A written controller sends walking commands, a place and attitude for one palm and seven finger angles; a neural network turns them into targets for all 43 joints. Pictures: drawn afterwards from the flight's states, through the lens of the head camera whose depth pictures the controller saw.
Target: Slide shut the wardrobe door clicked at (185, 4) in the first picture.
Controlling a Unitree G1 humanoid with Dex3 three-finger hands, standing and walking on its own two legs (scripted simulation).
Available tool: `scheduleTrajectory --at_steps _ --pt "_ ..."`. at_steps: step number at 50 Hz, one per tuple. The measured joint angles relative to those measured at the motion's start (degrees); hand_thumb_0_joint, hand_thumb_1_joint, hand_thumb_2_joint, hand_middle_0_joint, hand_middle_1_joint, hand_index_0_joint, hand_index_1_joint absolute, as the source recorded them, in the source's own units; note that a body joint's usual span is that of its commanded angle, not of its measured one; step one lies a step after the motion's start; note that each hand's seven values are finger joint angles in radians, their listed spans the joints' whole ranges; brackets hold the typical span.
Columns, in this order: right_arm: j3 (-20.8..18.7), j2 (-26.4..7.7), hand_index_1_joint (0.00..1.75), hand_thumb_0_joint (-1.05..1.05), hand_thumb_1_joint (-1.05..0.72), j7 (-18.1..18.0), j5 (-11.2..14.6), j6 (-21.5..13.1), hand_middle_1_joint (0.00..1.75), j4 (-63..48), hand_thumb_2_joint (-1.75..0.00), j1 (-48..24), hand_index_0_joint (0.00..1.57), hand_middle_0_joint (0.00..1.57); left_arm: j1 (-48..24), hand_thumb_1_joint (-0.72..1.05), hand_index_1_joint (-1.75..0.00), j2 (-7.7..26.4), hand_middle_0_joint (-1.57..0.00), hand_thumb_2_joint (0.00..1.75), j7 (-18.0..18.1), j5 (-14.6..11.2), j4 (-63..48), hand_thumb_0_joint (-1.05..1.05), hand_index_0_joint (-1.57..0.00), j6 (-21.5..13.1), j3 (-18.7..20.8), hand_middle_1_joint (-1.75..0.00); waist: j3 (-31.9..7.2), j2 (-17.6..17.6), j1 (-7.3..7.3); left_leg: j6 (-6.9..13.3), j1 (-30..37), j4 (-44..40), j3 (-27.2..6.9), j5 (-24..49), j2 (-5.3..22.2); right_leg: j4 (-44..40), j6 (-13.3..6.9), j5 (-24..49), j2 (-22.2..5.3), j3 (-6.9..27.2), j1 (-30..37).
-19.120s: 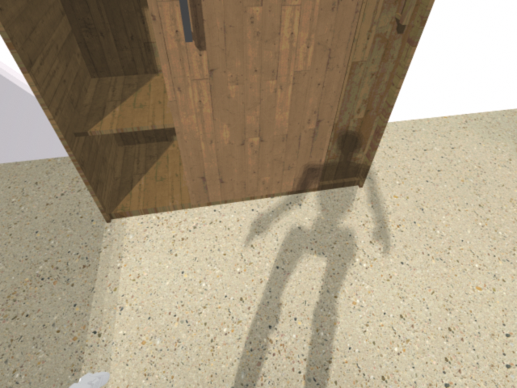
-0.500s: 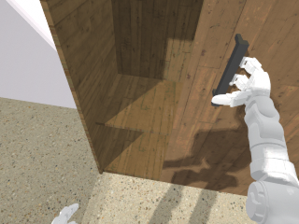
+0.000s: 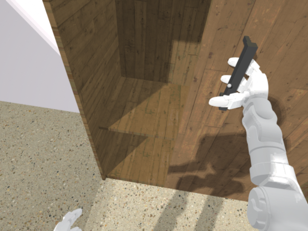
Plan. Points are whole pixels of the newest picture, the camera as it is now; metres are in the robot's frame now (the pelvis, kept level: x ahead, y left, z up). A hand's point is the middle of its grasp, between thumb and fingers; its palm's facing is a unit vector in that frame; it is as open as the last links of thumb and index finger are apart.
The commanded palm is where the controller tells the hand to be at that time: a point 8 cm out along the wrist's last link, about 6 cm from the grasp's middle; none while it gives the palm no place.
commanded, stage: slide the fingers in behind the handle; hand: right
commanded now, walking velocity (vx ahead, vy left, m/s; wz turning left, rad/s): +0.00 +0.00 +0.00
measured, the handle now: (233, 76) +0.49 -0.16 +0.19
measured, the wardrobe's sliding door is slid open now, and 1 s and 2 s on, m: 0.40 0.40 0.40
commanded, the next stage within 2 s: grip the handle and tug to test in 0.46 s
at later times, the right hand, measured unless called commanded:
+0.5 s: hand (229, 86) +0.44 -0.14 +0.19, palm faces +0.09 +1.00 +0.01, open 14.0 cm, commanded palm +0.41 -0.19 +0.19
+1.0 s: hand (233, 85) +0.44 -0.15 +0.20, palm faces +0.08 +1.00 +0.02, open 9.5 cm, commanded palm +0.41 -0.19 +0.19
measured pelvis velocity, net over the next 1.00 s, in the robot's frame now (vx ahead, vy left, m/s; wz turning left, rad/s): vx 0.00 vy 0.00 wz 0.00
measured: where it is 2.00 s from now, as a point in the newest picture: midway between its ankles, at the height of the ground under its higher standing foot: outside the picture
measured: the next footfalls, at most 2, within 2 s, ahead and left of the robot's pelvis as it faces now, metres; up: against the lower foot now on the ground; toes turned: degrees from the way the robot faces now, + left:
none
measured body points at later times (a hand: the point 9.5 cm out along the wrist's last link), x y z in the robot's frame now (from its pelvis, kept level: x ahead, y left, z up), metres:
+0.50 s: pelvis +0.00 +0.00 +0.00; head +0.00 +0.02 +0.45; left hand +0.11 +0.25 -0.12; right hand +0.42 -0.19 +0.19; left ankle -0.04 +0.11 -0.74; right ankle +0.01 -0.13 -0.74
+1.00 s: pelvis +0.00 +0.00 +0.00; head +0.00 +0.01 +0.45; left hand +0.11 +0.24 -0.11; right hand +0.43 -0.20 +0.20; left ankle -0.04 +0.11 -0.74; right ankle +0.01 -0.13 -0.74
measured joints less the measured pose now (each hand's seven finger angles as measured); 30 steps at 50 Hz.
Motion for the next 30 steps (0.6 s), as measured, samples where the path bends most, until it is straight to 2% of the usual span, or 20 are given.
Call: scheduleTrajectory --at_steps 13,22,30 --pt "-0.82 -0.52 1.20 -0.01 0.50 -0.08 -0.46 -1.05 1.20 0.96 -0.30 -0.33 0.30 0.30 1.11 0.90 -0.30 -0.20 -0.20 0.90 -0.31 0.13 -0.18 0.01 -0.20 0.22 0.13 -0.30 -0.06 -0.03 0.26 0.06 -0.29 -0.01 -0.36 0.03 -0.12 -0.16 0.06 -0.04 -0.15 -0.33 -0.06" --pt "0.13 0.60 1.20 -0.01 0.50 -0.49 -0.14 0.02 1.20 -2.18 -0.30 1.75 0.30 0.30 1.25 0.90 -0.30 -0.02 -0.20 0.90 -0.43 0.06 0.26 0.02 -0.20 0.52 0.36 -0.30 -0.22 -0.12 -0.14 -0.02 0.42 -0.25 -0.34 -0.01 -0.06 -0.21 0.00 -0.16 -0.07 -0.31 0.54" --pt "-0.96 -0.77 1.20 -0.01 0.50 -0.20 -0.16 0.37 1.20 -2.09 -0.30 1.66 0.30 0.30 0.14 0.90 -0.30 -0.27 -0.20 0.90 -0.13 0.12 -0.46 0.01 -0.20 0.53 0.09 -0.30 -0.04 0.23 0.01 0.03 0.54 -0.45 -0.33 0.27 -0.17 -0.38 0.02 0.10 -0.17 -0.28 0.66"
